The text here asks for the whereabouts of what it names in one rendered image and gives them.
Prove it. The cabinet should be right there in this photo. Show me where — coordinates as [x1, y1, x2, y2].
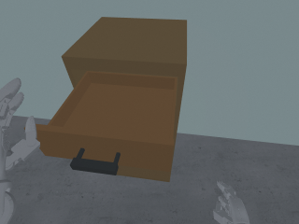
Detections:
[61, 17, 187, 182]

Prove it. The drawer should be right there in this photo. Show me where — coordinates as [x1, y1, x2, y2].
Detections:
[23, 71, 178, 172]

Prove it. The handle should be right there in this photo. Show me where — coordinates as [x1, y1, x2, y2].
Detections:
[70, 148, 121, 175]

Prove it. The robot left forearm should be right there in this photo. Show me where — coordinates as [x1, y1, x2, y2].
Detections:
[0, 179, 17, 224]

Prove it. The robot right hand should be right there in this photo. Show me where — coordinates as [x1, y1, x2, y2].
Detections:
[213, 180, 250, 224]

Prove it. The robot left hand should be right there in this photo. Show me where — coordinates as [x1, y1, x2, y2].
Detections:
[0, 77, 40, 180]

